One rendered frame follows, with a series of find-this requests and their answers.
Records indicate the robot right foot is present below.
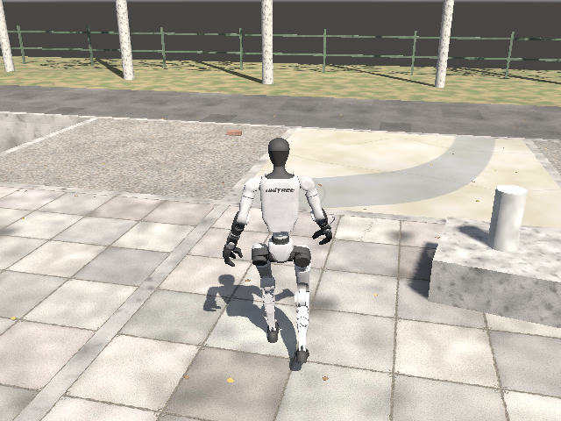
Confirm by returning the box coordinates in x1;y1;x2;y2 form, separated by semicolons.
295;347;309;363

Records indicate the robot head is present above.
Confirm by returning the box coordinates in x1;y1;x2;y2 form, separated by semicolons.
265;138;295;179

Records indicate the left robot forearm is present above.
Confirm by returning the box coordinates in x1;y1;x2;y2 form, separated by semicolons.
225;211;245;249

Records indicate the robot left upper arm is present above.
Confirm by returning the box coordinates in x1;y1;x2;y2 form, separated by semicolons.
236;176;261;225

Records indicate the right robot forearm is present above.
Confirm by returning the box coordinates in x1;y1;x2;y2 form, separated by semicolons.
316;208;331;233

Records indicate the left robot hand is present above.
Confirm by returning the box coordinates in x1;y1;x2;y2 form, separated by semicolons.
223;245;243;267

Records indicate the robot right upper arm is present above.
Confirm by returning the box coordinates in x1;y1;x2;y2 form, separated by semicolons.
297;175;325;222

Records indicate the right robot hand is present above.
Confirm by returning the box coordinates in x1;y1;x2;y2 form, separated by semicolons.
312;230;332;245

